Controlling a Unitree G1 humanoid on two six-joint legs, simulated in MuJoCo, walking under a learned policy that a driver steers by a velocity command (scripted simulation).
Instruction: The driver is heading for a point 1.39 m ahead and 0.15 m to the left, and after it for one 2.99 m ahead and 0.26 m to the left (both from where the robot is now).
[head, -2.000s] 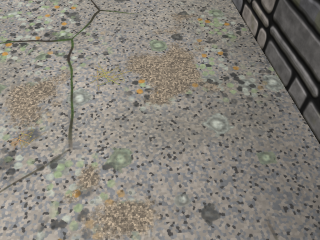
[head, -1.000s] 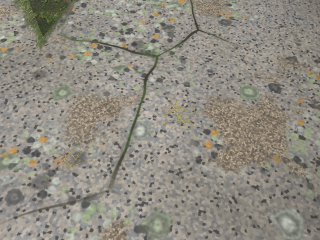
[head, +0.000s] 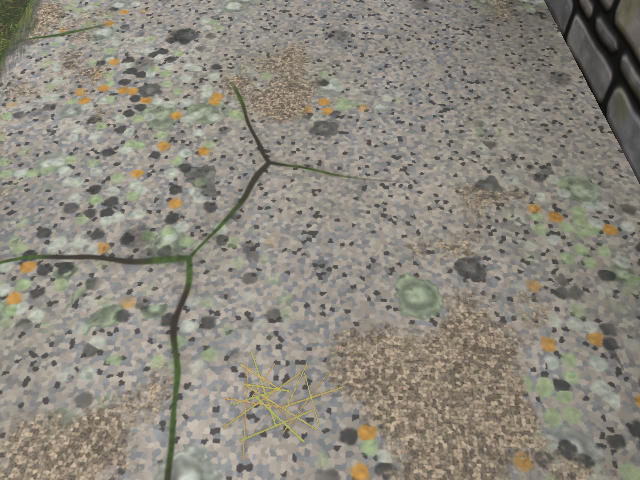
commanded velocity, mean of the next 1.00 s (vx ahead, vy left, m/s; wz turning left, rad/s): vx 0.50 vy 0.00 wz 0.14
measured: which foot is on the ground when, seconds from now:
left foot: down 0.00-0.36, up 0.38-0.84, down 0.86-1.00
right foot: up 0.00-0.32, down 0.34-0.88, up 0.90-1.00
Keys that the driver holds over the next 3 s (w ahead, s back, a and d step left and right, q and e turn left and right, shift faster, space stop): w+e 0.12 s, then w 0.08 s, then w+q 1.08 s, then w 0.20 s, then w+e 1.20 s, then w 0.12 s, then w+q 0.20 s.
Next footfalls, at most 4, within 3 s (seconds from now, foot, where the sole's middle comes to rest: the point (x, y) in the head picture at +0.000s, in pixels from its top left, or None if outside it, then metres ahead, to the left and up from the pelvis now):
0.34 right None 0.33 -0.19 -0.77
0.86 left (312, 410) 0.62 0.06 -0.77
1.36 right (355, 282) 0.95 -0.03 -0.77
1.82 left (230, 248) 1.05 0.29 -0.77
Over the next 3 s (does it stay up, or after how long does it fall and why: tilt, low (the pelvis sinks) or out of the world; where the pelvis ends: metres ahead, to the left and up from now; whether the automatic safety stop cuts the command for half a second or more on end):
stays up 1.60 0.19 0.01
